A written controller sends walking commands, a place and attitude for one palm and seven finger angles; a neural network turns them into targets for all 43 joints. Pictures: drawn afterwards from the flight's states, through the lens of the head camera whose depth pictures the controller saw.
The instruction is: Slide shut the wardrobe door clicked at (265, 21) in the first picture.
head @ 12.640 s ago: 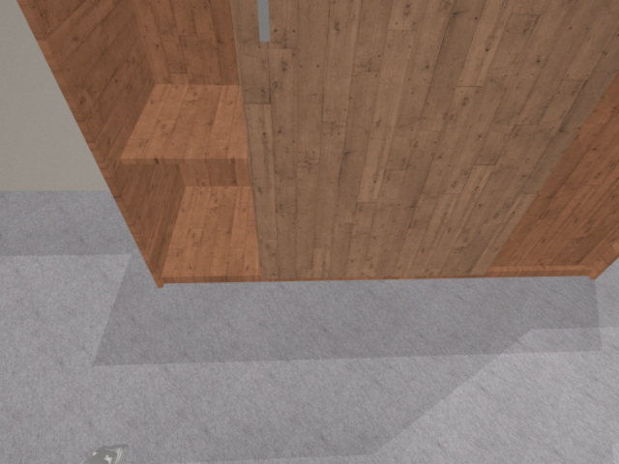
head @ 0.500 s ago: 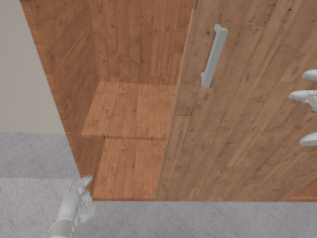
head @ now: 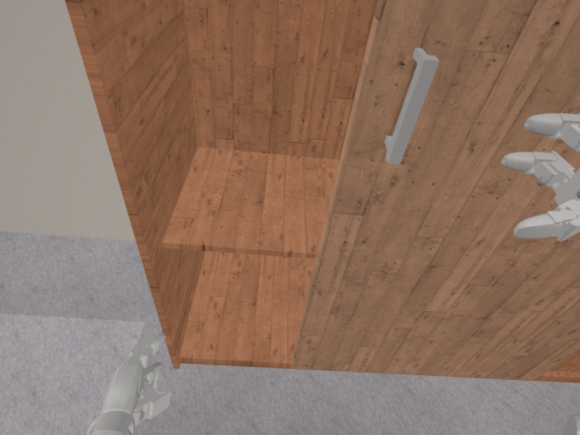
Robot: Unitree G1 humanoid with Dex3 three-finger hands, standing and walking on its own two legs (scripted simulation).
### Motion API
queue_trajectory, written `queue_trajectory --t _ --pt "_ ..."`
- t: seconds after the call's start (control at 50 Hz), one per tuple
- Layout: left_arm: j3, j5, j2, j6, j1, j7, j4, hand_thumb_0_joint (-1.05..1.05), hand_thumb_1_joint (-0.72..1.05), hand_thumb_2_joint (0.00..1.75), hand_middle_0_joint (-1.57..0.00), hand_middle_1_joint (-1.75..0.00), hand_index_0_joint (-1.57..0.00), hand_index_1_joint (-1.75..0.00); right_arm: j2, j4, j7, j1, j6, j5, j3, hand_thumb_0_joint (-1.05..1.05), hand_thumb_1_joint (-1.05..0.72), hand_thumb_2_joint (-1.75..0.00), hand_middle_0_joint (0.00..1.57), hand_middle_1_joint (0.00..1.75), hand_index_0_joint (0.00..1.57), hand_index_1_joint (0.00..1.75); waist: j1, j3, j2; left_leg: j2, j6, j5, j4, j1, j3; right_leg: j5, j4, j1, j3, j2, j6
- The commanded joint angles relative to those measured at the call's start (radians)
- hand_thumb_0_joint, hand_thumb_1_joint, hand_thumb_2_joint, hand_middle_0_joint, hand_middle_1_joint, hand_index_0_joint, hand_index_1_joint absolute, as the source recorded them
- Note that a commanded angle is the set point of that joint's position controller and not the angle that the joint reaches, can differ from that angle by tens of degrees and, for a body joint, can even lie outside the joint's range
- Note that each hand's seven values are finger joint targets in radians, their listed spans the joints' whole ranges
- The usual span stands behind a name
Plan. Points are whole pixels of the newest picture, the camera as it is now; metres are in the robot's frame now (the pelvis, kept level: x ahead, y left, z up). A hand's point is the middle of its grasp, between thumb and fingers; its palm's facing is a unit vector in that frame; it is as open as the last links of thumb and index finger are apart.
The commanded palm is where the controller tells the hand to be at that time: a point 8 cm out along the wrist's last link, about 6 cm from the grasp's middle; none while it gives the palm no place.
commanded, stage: move the hooked fingers beside the handle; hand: right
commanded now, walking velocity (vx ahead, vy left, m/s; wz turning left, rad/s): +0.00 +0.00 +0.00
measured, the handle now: (406, 108) +0.50 -0.13 +0.26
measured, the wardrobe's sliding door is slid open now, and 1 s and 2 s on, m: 0.38 0.38 0.38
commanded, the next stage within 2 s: feel for the door with the fingertips in 1.70 s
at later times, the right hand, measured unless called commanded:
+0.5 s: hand (490, 151) +0.40 -0.22 +0.26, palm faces +0.02 +1.00 -0.06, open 14.0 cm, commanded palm +0.37 -0.26 +0.26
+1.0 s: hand (455, 133) +0.43 -0.18 +0.26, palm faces +0.02 +1.00 -0.04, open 14.0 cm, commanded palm +0.40 -0.24 +0.26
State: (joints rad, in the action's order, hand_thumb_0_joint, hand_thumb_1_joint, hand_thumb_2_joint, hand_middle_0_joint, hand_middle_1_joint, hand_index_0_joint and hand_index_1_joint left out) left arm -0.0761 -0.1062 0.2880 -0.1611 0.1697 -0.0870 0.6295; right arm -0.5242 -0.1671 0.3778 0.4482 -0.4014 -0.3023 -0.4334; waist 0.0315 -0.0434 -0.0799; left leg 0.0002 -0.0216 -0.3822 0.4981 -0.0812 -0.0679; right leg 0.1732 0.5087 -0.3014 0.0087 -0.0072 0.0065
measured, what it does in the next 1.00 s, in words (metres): stands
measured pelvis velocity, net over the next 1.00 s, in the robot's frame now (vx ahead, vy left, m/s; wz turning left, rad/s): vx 0.01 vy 0.00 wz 0.03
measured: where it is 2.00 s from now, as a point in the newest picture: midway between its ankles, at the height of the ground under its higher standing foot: outside the picture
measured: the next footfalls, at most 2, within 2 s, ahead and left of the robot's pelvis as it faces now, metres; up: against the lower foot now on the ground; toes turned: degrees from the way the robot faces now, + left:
none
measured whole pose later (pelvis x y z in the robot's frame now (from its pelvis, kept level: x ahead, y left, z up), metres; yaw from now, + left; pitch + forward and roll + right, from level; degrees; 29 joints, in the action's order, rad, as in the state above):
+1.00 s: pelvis +0.01 +0.00 +0.00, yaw +2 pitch +0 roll +0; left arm -0.03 -0.09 0.29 -0.10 0.24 -0.07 0.66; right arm -0.43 -0.54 0.19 0.77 -0.31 -0.20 -0.31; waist -0.02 -0.04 -0.06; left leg 0.00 -0.02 -0.37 0.47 -0.09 -0.04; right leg 0.17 0.48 -0.30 -0.02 -0.01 0.00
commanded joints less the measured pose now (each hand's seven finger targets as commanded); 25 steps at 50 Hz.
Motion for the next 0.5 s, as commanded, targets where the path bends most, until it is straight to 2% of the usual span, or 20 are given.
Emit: queue_trajectory --t 0.0,0.04,0.06,0.1,0.14,0.16,0.2,0.24,0.26,0.28,0.3,0.32,0.34,0.36,0.38,0.42,0.44,0.46,0.48 --pt "0.046 -0.008 0.115 -0.053 -0.153 -0.006 -0.162 0.00 0.90 0.90 -0.20 -0.30 -0.20 -0.30 -0.297 0.106 -0.017 0.471 0.068 0.000 -0.057 0.00 0.50 -0.30 0.30 1.20 0.30 1.20 -0.015 -0.175 0.024 0.000 0.015 0.353 -0.105 -0.225 0.022 -0.106 -0.011 0.290 0.025 0.032 -0.057" --pt "0.048 -0.004 0.113 -0.051 -0.140 -0.009 -0.154 0.00 0.90 0.90 -0.20 -0.30 -0.20 -0.30 -0.272 0.105 -0.024 0.517 0.082 0.006 -0.018 0.00 0.50 -0.30 0.30 1.20 0.30 1.20 -0.023 -0.175 0.022 -0.003 0.010 0.342 -0.111 -0.217 0.025 -0.102 -0.009 0.294 0.026 0.032 -0.059" --pt "0.052 -0.006 0.118 -0.055 -0.135 -0.007 -0.161 0.00 0.90 0.90 -0.20 -0.30 -0.20 -0.30 -0.296 0.076 -0.027 0.500 0.085 0.010 -0.050 0.00 0.50 -0.30 0.30 1.20 0.30 1.20 -0.018 -0.196 0.032 0.000 0.013 0.357 -0.110 -0.222 0.030 -0.108 -0.006 0.301 0.027 0.032 -0.061" --pt "0.052 -0.004 0.120 -0.052 -0.129 -0.011 -0.157 0.00 0.90 0.90 -0.20 -0.30 -0.20 -0.30 -0.287 0.068 -0.027 0.560 0.099 0.015 -0.024 0.00 0.50 -0.30 0.30 1.20 0.30 1.20 -0.026 -0.212 0.018 0.000 0.010 0.359 -0.102 -0.214 0.024 -0.115 -0.010 0.312 0.028 0.032 -0.059" --pt "0.055 0.000 0.118 -0.049 -0.117 -0.009 -0.150 0.00 0.90 0.90 -0.20 -0.30 -0.20 -0.30 -0.285 0.075 -0.034 0.561 0.115 0.015 -0.023 0.00 0.50 -0.30 0.30 1.20 0.30 1.20 -0.023 -0.234 0.020 -0.004 0.007 0.394 -0.102 -0.184 0.028 -0.142 -0.002 0.316 0.022 0.033 -0.061" --pt "0.056 -0.002 0.118 -0.052 -0.117 -0.007 -0.158 0.00 0.90 0.90 -0.20 -0.30 -0.20 -0.30 -0.286 0.049 -0.036 0.541 0.115 0.017 -0.039 0.00 0.50 -0.30 0.30 1.20 0.30 1.20 -0.018 -0.238 0.046 0.000 0.011 0.408 -0.098 -0.196 0.028 -0.144 -0.002 0.317 0.024 0.033 -0.063" --pt "0.057 -0.001 0.121 -0.048 -0.111 -0.006 -0.151 0.00 0.90 0.90 -0.20 -0.30 -0.20 -0.30 -0.285 0.023 -0.040 0.583 0.119 0.021 -0.030 0.00 0.50 -0.30 0.30 1.20 0.30 1.20 -0.022 -0.237 0.029 0.000 0.009 0.409 -0.094 -0.195 0.025 -0.148 -0.005 0.319 0.021 0.032 -0.060" --pt "0.060 0.002 0.123 -0.041 -0.099 -0.006 -0.144 0.00 0.90 0.90 -0.20 -0.30 -0.20 -0.30 -0.289 0.000 -0.053 0.573 0.120 0.024 -0.031 0.00 0.50 -0.30 0.30 1.20 0.30 1.20 -0.019 -0.227 0.064 -0.002 0.008 0.394 -0.100 -0.180 0.022 -0.140 -0.008 0.299 0.019 0.029 -0.060" --pt "0.061 -0.002 0.123 -0.045 -0.103 -0.002 -0.152 0.00 0.90 0.90 -0.20 -0.30 -0.20 -0.30 -0.261 -0.005 -0.054 0.589 0.121 0.028 -0.012 0.00 0.50 -0.30 0.30 1.20 0.30 1.20 -0.025 -0.222 0.054 0.001 0.013 0.407 -0.099 -0.204 0.029 -0.142 -0.006 0.309 0.016 0.030 -0.063" --pt "0.063 0.000 0.126 -0.041 -0.097 -0.003 -0.149 0.00 0.90 0.90 -0.20 -0.30 -0.20 -0.30 -0.284 -0.010 -0.061 0.587 0.118 0.033 -0.026 0.00 0.50 -0.30 0.30 1.20 0.30 1.20 -0.021 -0.234 0.042 0.001 0.009 0.406 -0.095 -0.197 0.027 -0.147 -0.008 0.308 0.019 0.029 -0.061" --pt "0.062 0.000 0.123 -0.041 -0.097 -0.002 -0.151 0.00 0.90 0.90 -0.20 -0.30 -0.20 -0.30 -0.255 -0.006 -0.064 0.617 0.118 0.037 0.001 0.00 0.50 -0.30 0.30 1.20 0.30 1.20 -0.025 -0.235 0.017 0.000 0.007 0.416 -0.091 -0.199 0.027 -0.159 -0.008 0.318 0.018 0.030 -0.061" --pt "0.064 0.001 0.122 -0.041 -0.090 -0.002 -0.151 0.00 0.90 0.90 -0.20 -0.30 -0.20 -0.30 -0.262 -0.014 -0.068 0.613 0.117 0.037 -0.010 0.00 0.50 -0.30 0.30 1.20 0.30 1.20 -0.025 -0.242 0.024 0.002 0.007 0.416 -0.092 -0.202 0.025 -0.162 -0.006 0.324 0.020 0.029 -0.061" --pt "0.065 0.006 0.127 -0.033 -0.077 -0.002 -0.141 0.00 0.90 0.90 -0.20 -0.30 -0.20 -0.30 -0.293 -0.037 -0.078 0.597 0.118 0.038 -0.035 0.00 0.50 -0.30 0.30 1.20 0.30 1.20 -0.021 -0.235 0.067 -0.002 0.008 0.423 -0.099 -0.176 0.026 -0.160 -0.005 0.297 0.016 0.027 -0.062" --pt "0.067 0.003 0.130 -0.032 -0.079 -0.001 -0.144 0.00 0.90 0.90 -0.20 -0.30 -0.20 -0.30 -0.291 -0.057 -0.080 0.607 0.119 0.044 -0.036 0.00 0.50 -0.30 0.30 1.20 0.30 1.20 -0.023 -0.237 0.072 0.002 0.011 0.439 -0.091 -0.185 0.027 -0.169 -0.006 0.298 0.015 0.027 -0.062" --pt "0.067 0.004 0.127 -0.032 -0.081 -0.001 -0.147 0.00 0.90 0.90 -0.20 -0.30 -0.20 -0.30 -0.258 -0.025 -0.079 0.652 0.127 0.044 0.004 0.00 0.50 -0.30 0.30 1.20 0.30 1.20 -0.031 -0.245 0.051 0.000 0.010 0.448 -0.090 -0.186 0.028 -0.176 -0.006 0.311 0.013 0.028 -0.064" --pt "0.071 0.005 0.126 -0.032 -0.073 0.000 -0.151 0.00 0.90 0.90 -0.20 -0.30 -0.20 -0.30 -0.267 -0.019 -0.087 0.650 0.135 0.050 -0.011 0.00 0.50 -0.30 0.30 1.20 0.30 1.20 -0.027 -0.273 0.033 0.003 0.006 0.455 -0.082 -0.181 0.024 -0.197 -0.003 0.334 0.013 0.026 -0.062" --pt "0.068 0.008 0.123 -0.027 -0.070 0.001 -0.147 0.00 0.90 0.90 -0.20 -0.30 -0.20 -0.30 -0.251 0.000 -0.093 0.647 0.140 0.049 0.009 0.00 0.50 -0.30 0.30 1.20 0.30 1.20 -0.027 -0.273 0.030 0.000 0.002 0.452 -0.086 -0.164 0.023 -0.198 -0.002 0.326 0.011 0.027 -0.062" --pt "0.070 0.005 0.124 -0.027 -0.069 0.003 -0.150 0.00 0.90 0.90 -0.20 -0.30 -0.20 -0.30 -0.249 -0.020 -0.098 0.650 0.140 0.052 -0.001 0.00 0.50 -0.30 0.30 1.20 0.30 1.20 -0.029 -0.277 0.039 0.005 0.006 0.458 -0.085 -0.182 0.025 -0.198 -0.001 0.336 0.012 0.025 -0.063" --pt "0.071 0.007 0.126 -0.026 -0.066 0.001 -0.140 0.00 0.90 0.90 -0.20 -0.30 -0.20 -0.30 -0.230 -0.023 -0.099 0.685 0.142 0.051 0.024 0.00 0.50 -0.30 0.30 1.20 0.30 1.20 -0.040 -0.270 0.041 0.005 0.005 0.459 -0.084 -0.184 0.022 -0.200 -0.004 0.339 0.013 0.024 -0.063"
